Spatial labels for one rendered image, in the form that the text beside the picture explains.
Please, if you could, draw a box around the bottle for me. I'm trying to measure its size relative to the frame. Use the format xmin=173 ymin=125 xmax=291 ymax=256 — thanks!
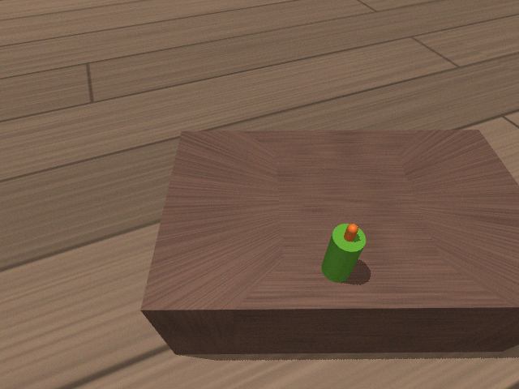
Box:
xmin=322 ymin=224 xmax=366 ymax=282

